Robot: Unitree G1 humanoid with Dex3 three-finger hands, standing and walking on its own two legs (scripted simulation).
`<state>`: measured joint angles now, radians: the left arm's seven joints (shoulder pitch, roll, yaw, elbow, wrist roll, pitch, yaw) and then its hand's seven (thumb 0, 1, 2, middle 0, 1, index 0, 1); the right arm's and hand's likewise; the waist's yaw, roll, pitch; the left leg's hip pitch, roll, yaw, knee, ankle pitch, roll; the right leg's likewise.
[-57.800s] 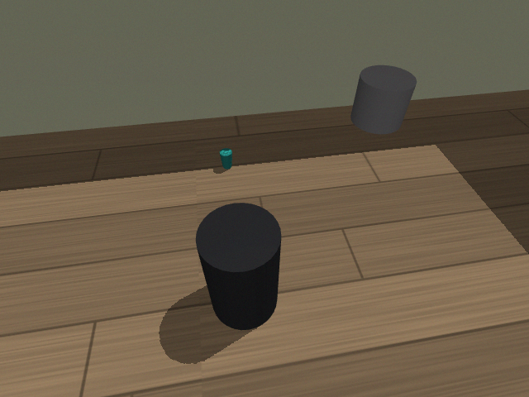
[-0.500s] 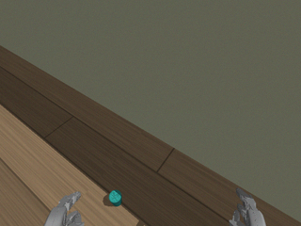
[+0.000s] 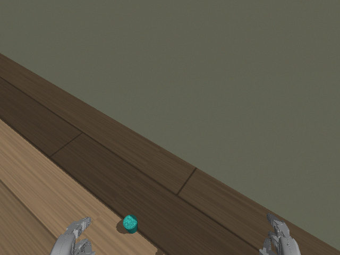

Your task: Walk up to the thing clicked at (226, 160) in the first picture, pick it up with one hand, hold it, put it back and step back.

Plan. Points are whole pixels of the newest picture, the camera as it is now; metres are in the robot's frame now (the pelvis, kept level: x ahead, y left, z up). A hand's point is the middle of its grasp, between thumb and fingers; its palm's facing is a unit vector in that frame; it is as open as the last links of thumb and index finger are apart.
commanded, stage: home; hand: left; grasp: from above
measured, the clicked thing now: (131, 225) +0.42 +0.21 -0.66
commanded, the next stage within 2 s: stand in 0.24 s
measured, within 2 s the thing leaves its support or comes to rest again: neither
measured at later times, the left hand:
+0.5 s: hand out of the picture +0.14 +0.22 -0.09, palm faces +0.02 -0.94 -0.33, open 7.4 cm
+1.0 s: hand out of the picture +0.03 +0.24 -0.10, palm faces +0.05 -0.94 -0.33, open 7.4 cm
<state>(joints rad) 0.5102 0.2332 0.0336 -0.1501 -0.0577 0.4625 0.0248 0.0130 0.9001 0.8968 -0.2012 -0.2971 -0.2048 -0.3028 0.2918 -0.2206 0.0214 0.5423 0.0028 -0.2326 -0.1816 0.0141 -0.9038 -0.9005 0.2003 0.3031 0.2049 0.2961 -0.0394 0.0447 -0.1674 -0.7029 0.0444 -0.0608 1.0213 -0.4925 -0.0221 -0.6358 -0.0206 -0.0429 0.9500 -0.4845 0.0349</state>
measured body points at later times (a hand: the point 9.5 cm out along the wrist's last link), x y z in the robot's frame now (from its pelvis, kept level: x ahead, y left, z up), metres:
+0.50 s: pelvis -0.01 +0.00 +0.02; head +0.01 +0.01 +0.47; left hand +0.14 +0.26 -0.07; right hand +0.13 -0.27 -0.09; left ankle +0.01 +0.13 -0.68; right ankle -0.01 -0.14 -0.68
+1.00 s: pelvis +0.00 +0.01 +0.06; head +0.00 +0.01 +0.51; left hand +0.03 +0.29 -0.08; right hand +0.07 -0.27 -0.08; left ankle +0.01 +0.13 -0.68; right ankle -0.01 -0.15 -0.68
